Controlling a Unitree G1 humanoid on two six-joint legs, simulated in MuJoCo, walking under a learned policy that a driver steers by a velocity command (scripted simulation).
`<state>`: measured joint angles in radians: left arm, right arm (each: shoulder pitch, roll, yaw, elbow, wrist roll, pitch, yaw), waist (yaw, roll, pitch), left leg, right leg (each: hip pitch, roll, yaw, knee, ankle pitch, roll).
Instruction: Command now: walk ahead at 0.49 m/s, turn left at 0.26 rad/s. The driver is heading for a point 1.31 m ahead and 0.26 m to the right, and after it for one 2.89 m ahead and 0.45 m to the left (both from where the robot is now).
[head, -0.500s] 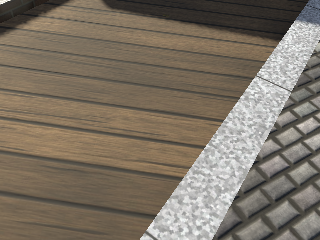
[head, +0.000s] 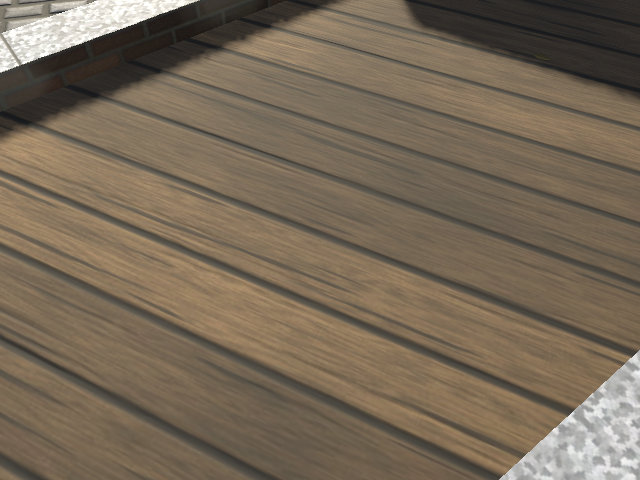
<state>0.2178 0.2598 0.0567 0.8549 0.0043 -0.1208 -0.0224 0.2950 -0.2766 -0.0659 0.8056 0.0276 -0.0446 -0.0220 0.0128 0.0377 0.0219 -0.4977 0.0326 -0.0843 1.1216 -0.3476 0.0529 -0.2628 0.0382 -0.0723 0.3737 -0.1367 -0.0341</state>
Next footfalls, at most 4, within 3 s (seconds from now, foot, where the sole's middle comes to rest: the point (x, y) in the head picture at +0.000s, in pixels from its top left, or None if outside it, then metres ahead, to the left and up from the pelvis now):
0.40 left None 0.34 0.21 -0.92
0.86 right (381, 455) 0.59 -0.09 -0.92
1.42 left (357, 316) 0.96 -0.05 -0.92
1.92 right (443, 257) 1.17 -0.31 -0.92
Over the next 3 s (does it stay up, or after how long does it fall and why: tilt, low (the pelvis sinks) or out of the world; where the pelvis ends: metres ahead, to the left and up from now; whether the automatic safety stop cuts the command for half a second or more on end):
stays up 1.27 -0.23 -0.14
